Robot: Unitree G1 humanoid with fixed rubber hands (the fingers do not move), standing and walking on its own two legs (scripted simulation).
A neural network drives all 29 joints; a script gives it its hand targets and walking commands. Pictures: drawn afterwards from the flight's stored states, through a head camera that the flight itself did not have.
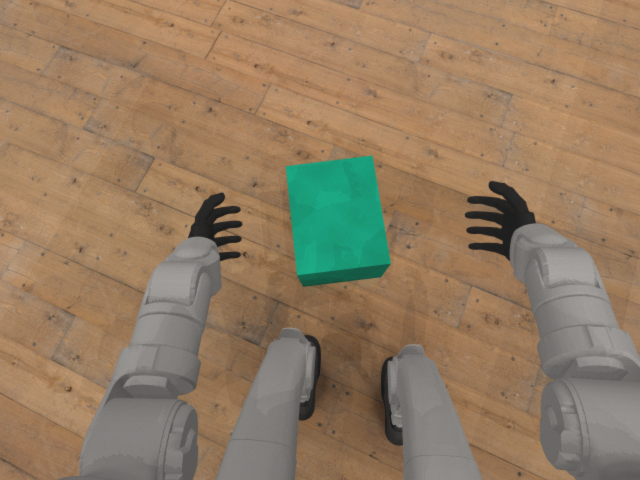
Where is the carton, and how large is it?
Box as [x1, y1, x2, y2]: [286, 156, 390, 286]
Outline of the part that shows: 372,156 286,166 297,275 303,286 381,276 389,265 390,261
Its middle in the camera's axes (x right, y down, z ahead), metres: +0.04 -0.03 +1.02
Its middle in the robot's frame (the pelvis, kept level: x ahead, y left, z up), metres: +0.55 +0.04 -0.58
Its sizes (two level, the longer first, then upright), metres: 0.274 0.216 0.190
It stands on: the floor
